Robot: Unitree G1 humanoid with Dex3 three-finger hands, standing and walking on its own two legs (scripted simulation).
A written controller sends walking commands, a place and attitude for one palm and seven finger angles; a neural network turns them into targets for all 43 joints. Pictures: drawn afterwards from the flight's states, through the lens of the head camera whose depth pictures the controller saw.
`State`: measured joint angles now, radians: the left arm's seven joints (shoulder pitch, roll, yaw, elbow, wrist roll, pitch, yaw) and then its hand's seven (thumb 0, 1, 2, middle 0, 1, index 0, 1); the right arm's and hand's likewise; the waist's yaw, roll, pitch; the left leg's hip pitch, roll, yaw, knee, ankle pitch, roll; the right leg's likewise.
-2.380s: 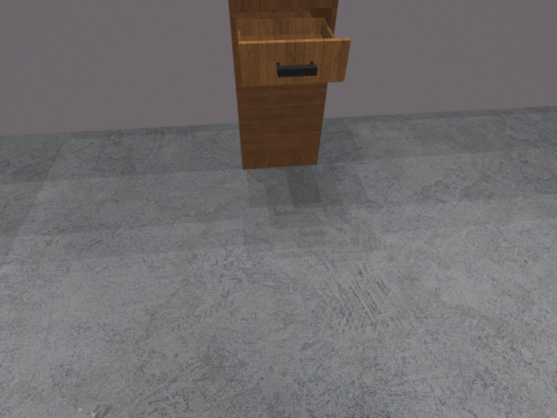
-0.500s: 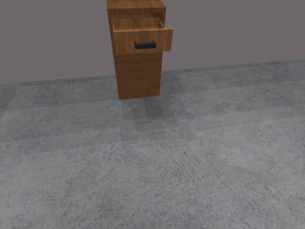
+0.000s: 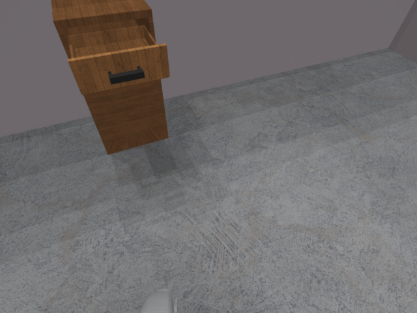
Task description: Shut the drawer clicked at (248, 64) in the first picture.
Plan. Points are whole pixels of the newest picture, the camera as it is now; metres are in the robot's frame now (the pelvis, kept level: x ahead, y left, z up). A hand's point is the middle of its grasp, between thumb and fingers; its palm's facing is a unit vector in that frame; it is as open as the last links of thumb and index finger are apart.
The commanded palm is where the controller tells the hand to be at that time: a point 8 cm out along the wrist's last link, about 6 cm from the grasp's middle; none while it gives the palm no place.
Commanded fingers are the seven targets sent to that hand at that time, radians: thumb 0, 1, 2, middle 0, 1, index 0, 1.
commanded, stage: walk to a spot facing it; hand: left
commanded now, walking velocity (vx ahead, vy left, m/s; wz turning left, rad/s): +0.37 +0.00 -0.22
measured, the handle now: (125, 73) +0.93 +0.40 -0.05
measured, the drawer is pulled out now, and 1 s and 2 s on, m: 0.30 0.30 0.30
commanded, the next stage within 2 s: turn to face it in 0.96 s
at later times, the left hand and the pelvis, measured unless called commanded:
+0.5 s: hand (116, 248) +0.29 +0.26 -0.17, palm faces -0.13 -0.98 -0.17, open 7.3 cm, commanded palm none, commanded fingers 0.00 0.90 0.90 -0.20 -0.30 -0.20 -0.30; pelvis +0.20 +0.08 +0.00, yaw -13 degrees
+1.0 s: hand (190, 174) +0.55 +0.10 -0.17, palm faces -0.39 -0.90 -0.22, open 7.2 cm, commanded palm none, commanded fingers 0.00 0.90 0.90 -0.20 -0.30 -0.20 -0.30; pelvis +0.39 -0.04 -0.01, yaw -26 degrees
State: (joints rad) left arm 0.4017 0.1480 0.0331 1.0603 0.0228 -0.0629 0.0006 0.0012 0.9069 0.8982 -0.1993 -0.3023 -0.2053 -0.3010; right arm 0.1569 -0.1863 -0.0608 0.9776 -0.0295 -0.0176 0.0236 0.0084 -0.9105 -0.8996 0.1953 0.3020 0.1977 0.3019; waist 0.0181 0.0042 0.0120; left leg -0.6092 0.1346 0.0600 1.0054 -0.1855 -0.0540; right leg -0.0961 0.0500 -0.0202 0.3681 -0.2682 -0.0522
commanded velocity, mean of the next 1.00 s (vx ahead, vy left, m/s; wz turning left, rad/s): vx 0.33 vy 0.00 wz -0.39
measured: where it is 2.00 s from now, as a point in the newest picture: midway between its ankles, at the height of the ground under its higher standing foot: (234, 256)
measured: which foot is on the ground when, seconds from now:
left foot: up 0.00-0.16, down 0.18-0.80, up 0.82-1.00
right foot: down 0.00-0.18, up 0.20-0.80, down 0.82-1.00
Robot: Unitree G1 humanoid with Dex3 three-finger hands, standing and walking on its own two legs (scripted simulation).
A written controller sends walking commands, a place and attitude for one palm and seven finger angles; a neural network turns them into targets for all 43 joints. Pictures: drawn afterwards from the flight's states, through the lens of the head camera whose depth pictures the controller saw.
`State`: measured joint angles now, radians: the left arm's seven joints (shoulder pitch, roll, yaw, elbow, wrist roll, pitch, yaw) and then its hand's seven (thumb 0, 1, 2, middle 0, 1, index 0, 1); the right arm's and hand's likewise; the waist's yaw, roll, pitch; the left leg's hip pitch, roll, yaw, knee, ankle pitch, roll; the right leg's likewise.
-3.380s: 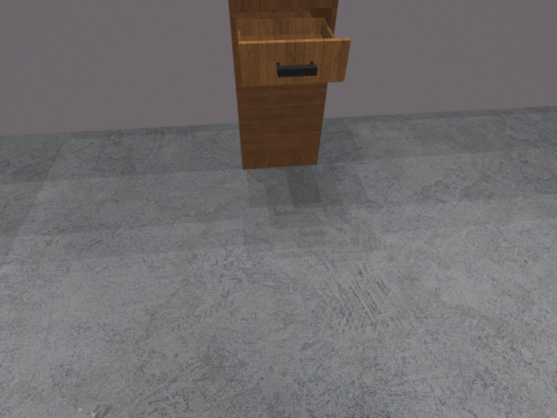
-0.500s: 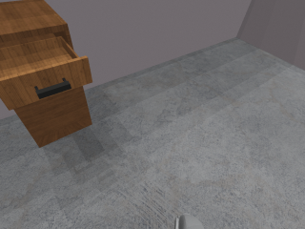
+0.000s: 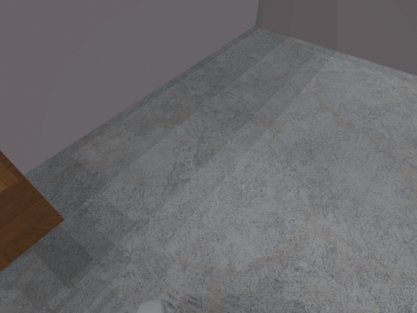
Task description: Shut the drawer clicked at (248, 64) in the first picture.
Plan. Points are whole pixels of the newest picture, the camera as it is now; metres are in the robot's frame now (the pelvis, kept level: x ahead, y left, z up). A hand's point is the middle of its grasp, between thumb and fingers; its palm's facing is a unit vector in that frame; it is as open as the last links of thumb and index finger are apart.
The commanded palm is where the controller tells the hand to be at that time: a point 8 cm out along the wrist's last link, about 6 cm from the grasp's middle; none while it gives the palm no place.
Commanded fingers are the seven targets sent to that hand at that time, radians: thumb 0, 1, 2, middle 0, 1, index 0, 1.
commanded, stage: turn to face it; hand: left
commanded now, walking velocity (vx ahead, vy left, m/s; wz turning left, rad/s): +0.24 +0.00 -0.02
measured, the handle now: out of the picture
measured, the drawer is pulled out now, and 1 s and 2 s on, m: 0.30 0.30 0.30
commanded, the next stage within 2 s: take the last steps up to it in 1.74 s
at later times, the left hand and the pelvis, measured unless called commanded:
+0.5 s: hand out of the picture +0.12 +0.23 -0.18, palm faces +0.23 -0.96 -0.18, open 7.3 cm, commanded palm none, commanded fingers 0.00 0.90 0.90 -0.20 -0.30 -0.20 -0.30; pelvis +0.14 +0.05 +0.00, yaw +8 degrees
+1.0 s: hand (118, 301) +0.17 +0.19 -0.12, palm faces +0.43 -0.85 -0.30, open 7.3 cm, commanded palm none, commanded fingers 0.00 0.90 0.90 -0.20 -0.30 -0.20 -0.30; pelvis +0.16 -0.03 +0.01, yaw +27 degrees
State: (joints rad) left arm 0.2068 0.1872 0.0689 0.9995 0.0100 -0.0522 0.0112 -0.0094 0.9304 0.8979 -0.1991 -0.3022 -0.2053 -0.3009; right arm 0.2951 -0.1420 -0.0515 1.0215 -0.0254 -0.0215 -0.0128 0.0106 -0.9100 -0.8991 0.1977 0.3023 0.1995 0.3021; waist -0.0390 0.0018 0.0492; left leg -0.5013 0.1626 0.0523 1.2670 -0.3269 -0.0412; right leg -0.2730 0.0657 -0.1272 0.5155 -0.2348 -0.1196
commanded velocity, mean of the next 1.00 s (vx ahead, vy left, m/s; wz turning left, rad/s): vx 0.00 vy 0.00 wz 0.58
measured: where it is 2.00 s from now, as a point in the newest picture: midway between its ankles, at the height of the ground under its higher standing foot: outside the picture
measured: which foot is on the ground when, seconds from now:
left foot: up 0.00-0.30, down 0.32-0.82, up 0.84-1.00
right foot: down 0.00-0.34, up 0.36-0.80, down 0.82-1.00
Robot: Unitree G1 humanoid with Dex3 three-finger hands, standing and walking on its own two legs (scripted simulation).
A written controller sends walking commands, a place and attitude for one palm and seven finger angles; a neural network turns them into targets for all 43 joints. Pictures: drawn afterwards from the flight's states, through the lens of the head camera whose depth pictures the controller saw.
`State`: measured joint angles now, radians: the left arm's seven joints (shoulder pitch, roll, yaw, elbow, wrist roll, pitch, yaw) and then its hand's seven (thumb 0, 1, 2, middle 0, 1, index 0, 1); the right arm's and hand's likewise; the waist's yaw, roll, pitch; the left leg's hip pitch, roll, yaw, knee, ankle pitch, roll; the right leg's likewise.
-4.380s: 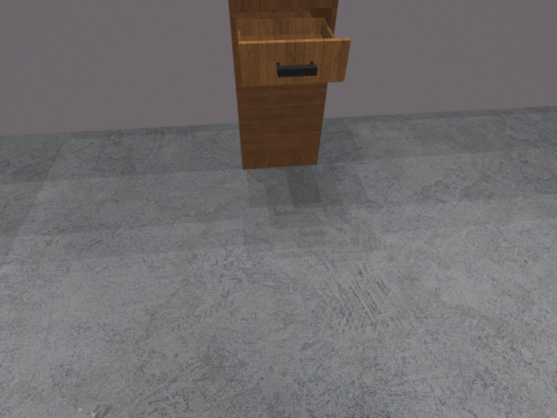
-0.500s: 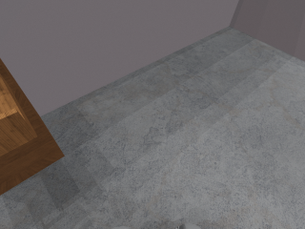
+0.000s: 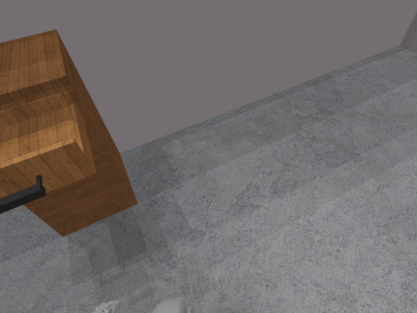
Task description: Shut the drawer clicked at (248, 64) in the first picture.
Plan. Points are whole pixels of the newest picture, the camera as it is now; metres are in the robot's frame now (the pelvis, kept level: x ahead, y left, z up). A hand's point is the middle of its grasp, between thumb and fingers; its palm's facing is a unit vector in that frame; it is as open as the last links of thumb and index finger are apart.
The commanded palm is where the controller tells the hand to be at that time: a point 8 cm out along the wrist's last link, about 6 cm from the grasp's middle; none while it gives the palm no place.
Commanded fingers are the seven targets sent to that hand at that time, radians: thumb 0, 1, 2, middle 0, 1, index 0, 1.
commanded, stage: turn to face it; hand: left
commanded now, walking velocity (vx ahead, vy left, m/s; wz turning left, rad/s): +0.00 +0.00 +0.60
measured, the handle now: (16, 193) +0.42 +0.52 -0.05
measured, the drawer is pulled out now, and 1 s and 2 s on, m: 0.30 0.30 0.30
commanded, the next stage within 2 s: take the last steps up to it in 0.74 s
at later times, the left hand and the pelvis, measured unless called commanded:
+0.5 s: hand out of the picture -0.08 +0.27 -0.18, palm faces +0.36 -0.90 -0.27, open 7.4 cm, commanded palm none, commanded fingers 0.00 0.90 0.90 -0.20 -0.30 -0.20 -0.30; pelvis -0.03 +0.04 -0.01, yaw +16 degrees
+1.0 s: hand out of the picture -0.07 +0.18 -0.15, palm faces +0.48 -0.84 -0.26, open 7.3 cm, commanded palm none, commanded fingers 0.00 0.90 0.90 -0.20 -0.30 -0.20 -0.30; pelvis -0.04 -0.01 +0.00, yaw +26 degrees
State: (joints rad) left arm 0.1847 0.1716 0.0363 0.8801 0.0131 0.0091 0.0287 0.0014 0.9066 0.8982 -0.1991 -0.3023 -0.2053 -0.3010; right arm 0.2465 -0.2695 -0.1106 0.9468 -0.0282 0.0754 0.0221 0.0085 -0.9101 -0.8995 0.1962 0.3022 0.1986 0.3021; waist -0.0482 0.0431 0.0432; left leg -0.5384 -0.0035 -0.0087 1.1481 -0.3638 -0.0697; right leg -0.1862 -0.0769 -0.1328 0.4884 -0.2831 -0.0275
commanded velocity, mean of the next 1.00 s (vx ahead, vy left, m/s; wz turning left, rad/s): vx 0.05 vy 0.01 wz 0.32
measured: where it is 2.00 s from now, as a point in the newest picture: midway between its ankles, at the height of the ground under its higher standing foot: outside the picture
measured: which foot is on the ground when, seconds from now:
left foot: up 0.00-0.30, down 0.32-0.78, up 0.80-1.00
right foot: down 0.00-0.32, up 0.34-0.74, down 0.76-1.00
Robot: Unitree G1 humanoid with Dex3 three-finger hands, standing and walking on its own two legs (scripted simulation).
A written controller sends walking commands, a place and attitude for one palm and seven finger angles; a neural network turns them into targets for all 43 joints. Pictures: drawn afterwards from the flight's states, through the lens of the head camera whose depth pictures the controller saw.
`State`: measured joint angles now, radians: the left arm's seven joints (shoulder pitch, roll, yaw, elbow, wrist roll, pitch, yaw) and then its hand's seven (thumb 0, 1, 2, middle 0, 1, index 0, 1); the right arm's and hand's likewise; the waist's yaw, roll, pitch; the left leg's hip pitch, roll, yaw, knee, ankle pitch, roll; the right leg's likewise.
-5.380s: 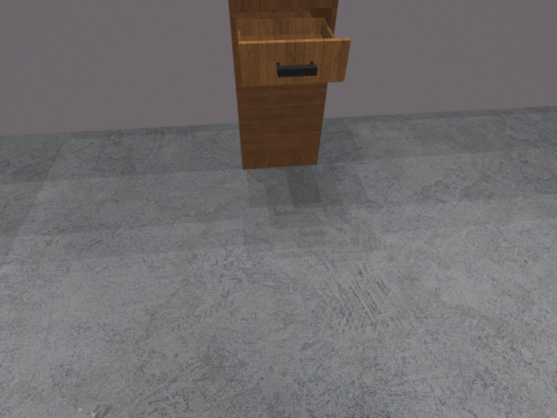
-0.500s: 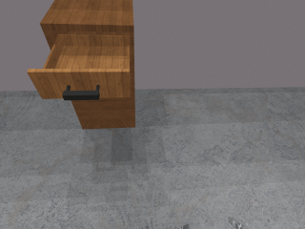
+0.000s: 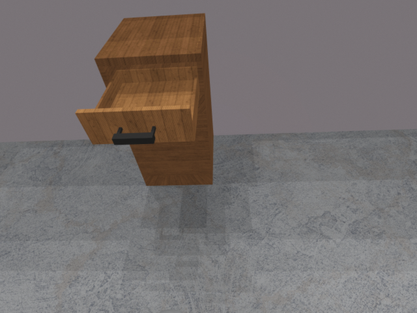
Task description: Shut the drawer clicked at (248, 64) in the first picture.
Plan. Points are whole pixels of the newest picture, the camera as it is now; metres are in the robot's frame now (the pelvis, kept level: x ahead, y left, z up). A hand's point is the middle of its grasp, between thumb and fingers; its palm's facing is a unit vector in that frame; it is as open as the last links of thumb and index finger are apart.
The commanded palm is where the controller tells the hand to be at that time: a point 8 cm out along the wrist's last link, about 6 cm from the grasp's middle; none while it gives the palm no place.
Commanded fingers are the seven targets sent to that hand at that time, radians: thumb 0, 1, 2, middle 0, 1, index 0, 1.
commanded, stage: take the last steps up to it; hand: left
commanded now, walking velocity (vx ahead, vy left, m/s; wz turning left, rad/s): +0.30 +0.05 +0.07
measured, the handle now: (135, 134) +0.65 +0.28 -0.06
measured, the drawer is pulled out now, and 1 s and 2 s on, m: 0.30 0.30 0.30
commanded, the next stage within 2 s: come to a stop and stand still in 1.10 s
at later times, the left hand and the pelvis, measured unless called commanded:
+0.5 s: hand out of the picture +0.00 +0.27 -0.19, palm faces +0.09 -0.99 -0.13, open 7.4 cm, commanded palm none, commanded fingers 0.00 0.90 0.90 -0.20 -0.30 -0.20 -0.30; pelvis +0.07 +0.10 +0.00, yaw +0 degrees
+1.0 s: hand (143, 228) +0.38 +0.23 -0.19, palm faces -0.08 -0.98 -0.16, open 7.3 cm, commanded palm none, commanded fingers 0.00 0.90 0.90 -0.20 -0.30 -0.20 -0.30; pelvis +0.25 +0.07 -0.03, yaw -2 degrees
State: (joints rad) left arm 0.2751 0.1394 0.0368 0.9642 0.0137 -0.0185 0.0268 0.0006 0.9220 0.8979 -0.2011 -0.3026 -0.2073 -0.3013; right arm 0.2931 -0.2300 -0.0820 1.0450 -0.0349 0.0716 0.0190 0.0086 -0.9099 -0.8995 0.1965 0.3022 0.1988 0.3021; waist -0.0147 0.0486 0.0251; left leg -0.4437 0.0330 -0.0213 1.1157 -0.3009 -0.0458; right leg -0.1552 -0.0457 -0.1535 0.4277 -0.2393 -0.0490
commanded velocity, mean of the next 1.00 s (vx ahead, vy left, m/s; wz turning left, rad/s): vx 0.29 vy -0.02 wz -0.04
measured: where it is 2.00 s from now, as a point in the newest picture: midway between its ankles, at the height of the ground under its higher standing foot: outside the picture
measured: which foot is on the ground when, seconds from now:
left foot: up 0.00-0.32, down 0.34-1.00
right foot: down 0.00-0.36, up 0.38-0.96, down 0.98-1.00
